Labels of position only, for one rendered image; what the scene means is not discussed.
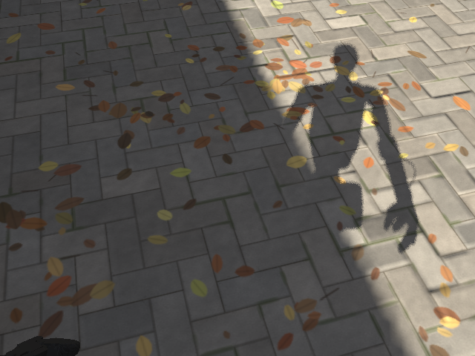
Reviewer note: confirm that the robot left hand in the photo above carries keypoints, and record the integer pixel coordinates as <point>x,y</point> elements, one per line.
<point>37,346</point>

